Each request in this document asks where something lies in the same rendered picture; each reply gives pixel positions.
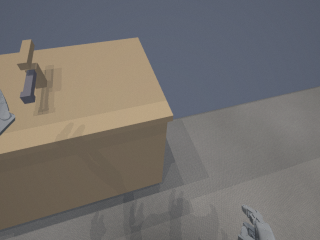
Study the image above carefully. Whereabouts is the tap lever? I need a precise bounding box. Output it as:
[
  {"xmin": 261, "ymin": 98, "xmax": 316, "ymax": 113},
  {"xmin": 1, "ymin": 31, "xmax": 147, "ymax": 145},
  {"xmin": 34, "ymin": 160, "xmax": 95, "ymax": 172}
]
[{"xmin": 20, "ymin": 69, "xmax": 37, "ymax": 104}]

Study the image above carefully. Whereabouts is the counter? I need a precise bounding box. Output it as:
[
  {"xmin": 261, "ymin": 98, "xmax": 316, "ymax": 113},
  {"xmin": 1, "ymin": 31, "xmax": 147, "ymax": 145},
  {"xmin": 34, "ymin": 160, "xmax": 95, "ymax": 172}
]
[{"xmin": 0, "ymin": 37, "xmax": 174, "ymax": 230}]

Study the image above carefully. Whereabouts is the left robot hand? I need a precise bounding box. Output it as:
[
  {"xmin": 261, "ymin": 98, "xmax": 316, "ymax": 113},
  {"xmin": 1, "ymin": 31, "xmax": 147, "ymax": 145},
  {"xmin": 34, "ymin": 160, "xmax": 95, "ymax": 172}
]
[{"xmin": 0, "ymin": 89, "xmax": 16, "ymax": 135}]

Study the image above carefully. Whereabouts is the right robot hand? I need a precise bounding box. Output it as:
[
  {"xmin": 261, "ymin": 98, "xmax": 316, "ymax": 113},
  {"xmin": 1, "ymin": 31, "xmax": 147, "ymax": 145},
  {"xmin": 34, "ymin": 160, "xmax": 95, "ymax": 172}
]
[{"xmin": 238, "ymin": 204, "xmax": 276, "ymax": 240}]

